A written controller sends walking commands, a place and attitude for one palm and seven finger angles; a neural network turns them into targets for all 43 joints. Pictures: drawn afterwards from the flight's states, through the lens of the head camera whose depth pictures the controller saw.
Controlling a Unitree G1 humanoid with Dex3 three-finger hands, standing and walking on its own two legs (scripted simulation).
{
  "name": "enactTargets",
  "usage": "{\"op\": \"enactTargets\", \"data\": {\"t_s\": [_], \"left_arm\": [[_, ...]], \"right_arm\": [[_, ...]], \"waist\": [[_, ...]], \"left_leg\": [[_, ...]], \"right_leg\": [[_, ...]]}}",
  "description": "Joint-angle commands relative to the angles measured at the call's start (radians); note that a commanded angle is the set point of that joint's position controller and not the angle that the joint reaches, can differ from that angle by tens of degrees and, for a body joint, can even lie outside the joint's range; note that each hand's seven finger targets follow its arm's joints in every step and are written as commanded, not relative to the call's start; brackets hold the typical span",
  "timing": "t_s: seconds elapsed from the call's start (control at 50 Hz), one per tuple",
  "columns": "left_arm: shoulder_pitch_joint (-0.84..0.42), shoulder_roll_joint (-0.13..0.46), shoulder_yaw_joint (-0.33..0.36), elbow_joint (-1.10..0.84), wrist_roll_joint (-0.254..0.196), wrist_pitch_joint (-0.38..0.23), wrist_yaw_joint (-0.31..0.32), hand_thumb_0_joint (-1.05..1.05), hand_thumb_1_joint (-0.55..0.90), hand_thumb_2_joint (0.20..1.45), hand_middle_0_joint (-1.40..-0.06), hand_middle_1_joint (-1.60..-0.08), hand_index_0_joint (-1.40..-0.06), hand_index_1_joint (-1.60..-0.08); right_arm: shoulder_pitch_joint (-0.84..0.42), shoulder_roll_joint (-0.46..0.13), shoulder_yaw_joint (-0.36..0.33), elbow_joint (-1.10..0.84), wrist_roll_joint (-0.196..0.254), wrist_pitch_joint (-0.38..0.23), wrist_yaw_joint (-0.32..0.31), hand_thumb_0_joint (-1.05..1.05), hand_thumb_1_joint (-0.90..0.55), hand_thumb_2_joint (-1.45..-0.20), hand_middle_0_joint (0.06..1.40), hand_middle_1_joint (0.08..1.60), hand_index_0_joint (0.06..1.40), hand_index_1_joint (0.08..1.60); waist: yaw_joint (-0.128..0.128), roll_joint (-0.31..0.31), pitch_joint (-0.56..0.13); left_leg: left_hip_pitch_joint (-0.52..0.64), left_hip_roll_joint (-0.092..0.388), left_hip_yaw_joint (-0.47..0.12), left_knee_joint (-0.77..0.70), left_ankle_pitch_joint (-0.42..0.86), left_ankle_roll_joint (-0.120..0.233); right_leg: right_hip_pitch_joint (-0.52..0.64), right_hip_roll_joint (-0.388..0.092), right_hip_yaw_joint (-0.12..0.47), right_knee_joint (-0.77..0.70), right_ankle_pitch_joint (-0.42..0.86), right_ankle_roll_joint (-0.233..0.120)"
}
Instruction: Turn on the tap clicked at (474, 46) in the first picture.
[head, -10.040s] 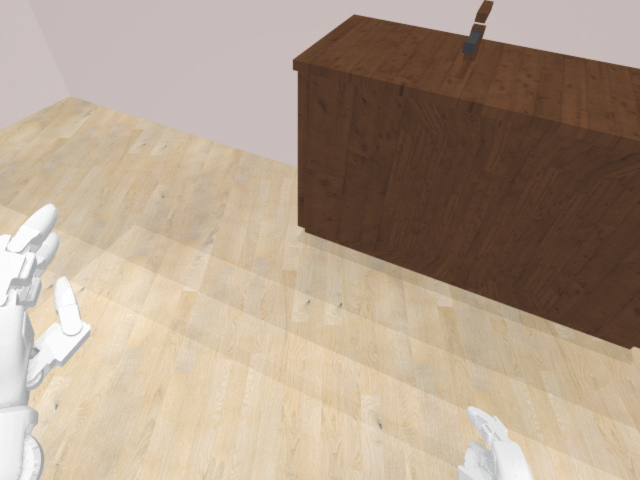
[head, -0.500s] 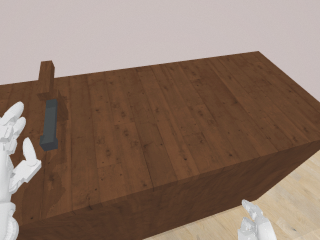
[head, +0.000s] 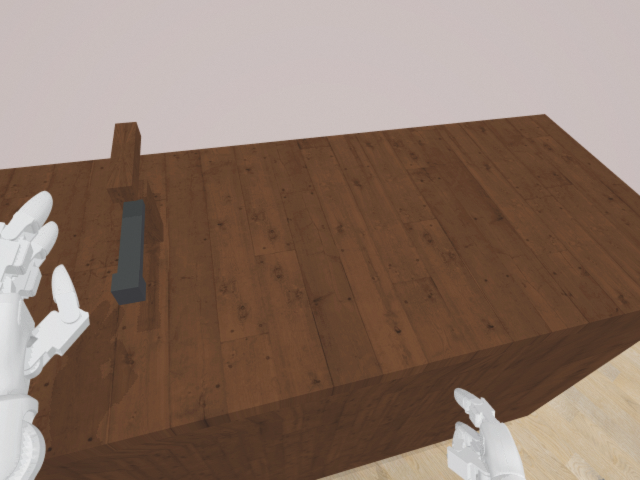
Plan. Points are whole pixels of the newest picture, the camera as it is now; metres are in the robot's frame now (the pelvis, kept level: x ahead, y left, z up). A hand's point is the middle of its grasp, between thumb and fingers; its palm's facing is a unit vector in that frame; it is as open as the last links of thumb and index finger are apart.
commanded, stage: come to a stop and stand still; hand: left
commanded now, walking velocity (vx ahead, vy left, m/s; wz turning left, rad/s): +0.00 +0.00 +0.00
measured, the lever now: (129, 287) +0.28 +0.25 +0.10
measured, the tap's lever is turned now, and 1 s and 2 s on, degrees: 0 0 0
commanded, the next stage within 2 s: look again from close up in 0.08 s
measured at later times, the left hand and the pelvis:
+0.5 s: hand (106, 356) +0.19 +0.22 +0.14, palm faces +0.25 -0.90 -0.37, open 7.4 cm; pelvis -0.03 +0.00 -0.01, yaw -1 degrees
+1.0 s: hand (102, 336) +0.21 +0.23 +0.13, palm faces +0.28 -0.88 -0.38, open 7.4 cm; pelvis -0.01 +0.00 -0.01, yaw -1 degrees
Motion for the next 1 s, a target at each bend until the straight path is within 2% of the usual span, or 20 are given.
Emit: {"op": "enactTargets", "data": {"t_s": [0.0, 0.14, 0.16, 0.18, 0.2, 0.24, 0.32, 0.4, 0.44, 0.52, 0.64, 0.66, 0.68, 0.7, 0.74, 0.78, 0.88, 0.92, 0.94, 0.98], "left_arm": [[-0.07, 0.179, 0.121, -0.242, 0.006, -0.077, 0.017, 0.0, 0.9, 0.9, -0.2, -0.3, -0.2, -0.3], [-0.037, 0.174, 0.126, -0.218, 0.003, -0.077, 0.015, 0.0, 0.9, 0.9, -0.2, -0.3, -0.2, -0.3], [-1.141, 0.982, 0.688, -0.421, 0.193, -0.196, 0.004, 0.0, 0.9, 0.9, -0.2, -0.3, -0.2, -0.3], [-0.531, 0.345, 0.298, 0.206, 0.068, -0.161, -0.05, 0.0, 0.9, 0.9, -0.2, -0.3, -0.2, -0.3], [-0.251, 0.295, 0.247, 0.125, 0.032, -0.163, -0.047, 0.0, 0.9, 0.9, -0.2, -0.3, -0.2, -0.3], [-0.148, 0.072, 0.049, 0.068, -0.008, -0.159, -0.065, 0.0, 0.9, 0.9, -0.2, -0.3, -0.2, -0.3], [-0.062, 0.128, 0.036, -0.154, 0.007, -0.177, -0.051, 0.0, 0.9, 0.9, -0.2, -0.3, -0.2, -0.3], [-0.073, 0.253, 0.199, -0.16, 0.007, -0.188, -0.025, 0.0, 0.9, 0.9, -0.2, -0.3, -0.2, -0.3], [-0.127, 0.335, 0.288, -0.19, 0.005, -0.196, -0.014, 0.0, 0.9, 0.9, -0.2, -0.3, -0.2, -0.3], [-0.189, 0.242, 0.203, -0.172, 0.01, -0.216, -0.029, 0.0, 0.9, 0.9, -0.2, -0.3, -0.2, -0.3], [-0.127, 0.127, 0.081, -0.155, 0.018, -0.201, -0.038, 0.0, 0.9, 0.9, -0.2, -0.3, -0.2, -0.3], [-1.15, 0.952, 0.644, -0.423, 0.182, -0.303, -0.036, 0.0, 0.9, 0.9, -0.2, -0.3, -0.2, -0.3], [-0.509, 0.269, 0.225, 0.232, 0.065, -0.249, -0.082, 0.0, 0.9, 0.9, -0.2, -0.3, -0.2, -0.3], [-0.252, 0.205, 0.168, 0.108, 0.024, -0.237, -0.073, 0.0, 0.9, 0.9, -0.2, -0.3, -0.2, -0.3], [-0.159, 0.052, 0.032, 0.067, -0.004, -0.212, -0.078, 0.0, 0.9, 0.9, -0.2, -0.3, -0.2, -0.3], [-0.113, 0.123, 0.069, -0.028, 0.006, -0.209, -0.065, 0.0, 0.9, 0.9, -0.2, -0.3, -0.2, -0.3], [-0.079, 0.231, 0.187, -0.106, 0.0, -0.197, -0.039, 0.0, 0.9, 0.9, -0.2, -0.3, -0.2, -0.3], [-0.118, 0.249, 0.216, -0.145, -0.005, -0.202, -0.036, 0.0, 0.9, 0.9, -0.2, -0.3, -0.2, -0.3], [-0.163, 0.301, 0.261, -0.201, -0.005, -0.204, -0.028, 0.0, 0.9, 0.9, -0.2, -0.3, -0.2, -0.3], [-0.178, 0.255, 0.221, -0.204, -0.002, -0.21, -0.03, 0.0, 0.9, 0.9, -0.2, -0.3, -0.2, -0.3]], "right_arm": [[-0.086, -0.144, -0.068, -0.165, -0.003, -0.05, -0.014, 0.0, -0.9, -0.9, 0.2, 0.3, 0.2, 0.3], [-0.092, -0.149, -0.068, -0.165, 0.005, -0.047, -0.013, 0.0, -0.9, -0.9, 0.2, 0.3, 0.2, 0.3], [0.075, -0.183, -0.053, -0.141, -0.061, -0.116, -0.001, 0.0, -0.9, -0.9, 0.2, 0.3, 0.2, 0.3], [-0.05, -0.054, -0.021, -0.087, -0.009, -0.119, 0.008, 0.0, -0.9, -0.9, 0.2, 0.3, 0.2, 0.3], [-0.006, -0.12, -0.078, -0.127, -0.013, -0.134, 0.007, 0.0, -0.9, -0.9, 0.2, 0.3, 0.2, 0.3], [-0.039, -0.135, -0.083, -0.142, 0.016, -0.14, 0.039, 0.0, -0.9, -0.9, 0.2, 0.3, 0.2, 0.3], [-0.036, -0.154, -0.086, -0.169, 0.008, -0.149, 0.067, 0.0, -0.9, -0.9, 0.2, 0.3, 0.2, 0.3], [-0.062, -0.156, -0.08, -0.182, 0.005, -0.148, 0.038, 0.0, -0.9, -0.9, 0.2, 0.3, 0.2, 0.3], [-0.085, -0.155, -0.078, -0.178, 0.004, -0.141, 0.02, 0.0, -0.9, -0.9, 0.2, 0.3, 0.2, 0.3], [-0.052, -0.144, -0.075, -0.169, 0.005, -0.161, 0.007, 0.0, -0.9, -0.9, 0.2, 0.3, 0.2, 0.3], [-0.049, -0.145, -0.073, -0.139, 0.008, -0.196, 0.026, 0.0, -0.9, -0.9, 0.2, 0.3, 0.2, 0.3], [0.064, -0.208, -0.057, -0.099, -0.078, -0.221, 0.026, 0.0, -0.9, -0.9, 0.2, 0.3, 0.2, 0.3], [-0.032, -0.067, -0.024, -0.058, -0.014, -0.208, 0.024, 0.0, -0.9, -0.9, 0.2, 0.3, 0.2, 0.3], [0.001, -0.136, -0.081, -0.106, -0.006, -0.211, 0.022, 0.0, -0.9, -0.9, 0.2, 0.3, 0.2, 0.3], [-0.039, -0.143, -0.083, -0.117, 0.015, -0.2, 0.042, 0.0, -0.9, -0.9, 0.2, 0.3, 0.2, 0.3], [-0.025, -0.163, -0.086, -0.136, 0.008, -0.179, 0.055, 0.0, -0.9, -0.9, 0.2, 0.3, 0.2, 0.3], [-0.054, -0.149, -0.081, -0.169, 0.01, -0.156, 0.036, 0.0, -0.9, -0.9, 0.2, 0.3, 0.2, 0.3], [-0.059, -0.148, -0.08, -0.171, 0.005, -0.16, 0.021, 0.0, -0.9, -0.9, 0.2, 0.3, 0.2, 0.3], [-0.091, -0.149, -0.074, -0.167, 0.003, -0.158, 0.016, 0.0, -0.9, -0.9, 0.2, 0.3, 0.2, 0.3], [-0.074, -0.141, -0.074, -0.162, 0.001, -0.166, 0.006, 0.0, -0.9, -0.9, 0.2, 0.3, 0.2, 0.3]], "waist": [[-0.012, 0.102, -0.159], [-0.016, 0.1, -0.121], [-0.021, 0.025, 0.062], [-0.004, 0.024, -0.172], [0.024, 0.05, -0.11], [-0.004, 0.206, -0.22], [0.013, 0.084, -0.18], [0.008, -0.068, -0.101], [0.001, -0.032, -0.069], [-0.008, 0.161, -0.061], [-0.002, 0.095, -0.119], [0.006, 0.065, -0.033], [-0.014, 0.012, -0.183], [0.021, 0.068, -0.107], [-0.002, 0.216, -0.164], [0.013, 0.186, -0.131], [0.007, -0.126, -0.096], [-0.002, -0.103, -0.093], [-0.004, -0.034, -0.097], [-0.007, 0.074, -0.117]], "left_leg": [[-0.056, 0.124, -0.089, -0.093, 0.244, -0.043], [-0.103, 0.12, -0.093, -0.12, 0.135, -0.042], [-0.267, 0.141, -0.054, 0.031, 0.295, 0.004], [-0.029, 0.091, -0.068, -0.029, 0.334, -0.006], [-0.026, 0.103, -0.052, -0.021, 0.31, -0.037], [0.028, 0.096, -0.033, -0.033, 0.307, -0.039], [-0.123, 0.129, -0.066, -0.075, 0.157, -0.016], [-0.205, 0.106, -0.085, -0.098, -0.096, -0.011], [-0.189, 0.094, -0.089, -0.093, -0.144, -0.006], [-0.215, 0.103, -0.098, -0.119, -0.209, 0.007], [-0.098, 0.09, -0.063, -0.078, -0.032, -0.014], [-0.216, 0.096, -0.03, 0.026, 0.047, -0.002], [-0.063, 0.059, -0.058, -0.014, 0.108, -0.01], [-0.039, 0.076, -0.052, -0.039, 0.11, -0.031], [-0.013, 0.101, -0.052, -0.073, 0.119, -0.025], [-0.147, 0.14, -0.081, -0.111, 0.055, -0.006], [-0.188, 0.102, -0.074, -0.085, -0.062, -0.009], [-0.139, 0.078, -0.067, -0.058, -0.037, -0.012], [-0.117, 0.076, -0.063, -0.061, -0.023, -0.013], [-0.101, 0.08, -0.069, -0.055, 0.023, -0.008]], "right_leg": [[0.144, -0.057, 0.032, 0.009, 0.231, -0.031], [0.125, -0.053, 0.035, -0.002, 0.169, -0.029], [-0.037, -0.052, 0.04, -0.007, 0.106, -0.014], [-0.056, -0.089, 0.049, 0.014, 0.099, -0.061], [0.012, -0.074, 0.141, -0.036, 0.236, -0.067], [0.079, -0.076, 0.077, 0.064, 0.237, -0.055], [0.134, -0.063, 0.061, 0.081, 0.118, -0.029], [0.085, -0.06, 0.071, 0.02, -0.058, -0.023], [0.025, -0.063, 0.089, -0.017, -0.136, -0.027], [0.051, -0.055, 0.089, 0.008, -0.127, -0.036], [0.049, -0.048, 0.069, 0.004, -0.002, -0.033], [-0.041, -0.055, 0.109, -0.013, 0.035, -0.041], [-0.059, -0.103, 0.083, 0.0, -0.011, -0.067], [-0.023, -0.075, 0.163, -0.03, 0.044, -0.074], [0.006, -0.063, 0.082, 0.074, 0.068, -0.052], [0.065, -0.054, 0.049, 0.116, 0.024, -0.036], [0.061, -0.057, 0.063, 0.026, -0.029, -0.019], [0.018, -0.072, 0.101, -0.016, -0.044, -0.029], [0.009, -0.067, 0.096, -0.008, -0.029, -0.029], [0.039, -0.073, 0.096, 0.011, 0.038, -0.037]]}}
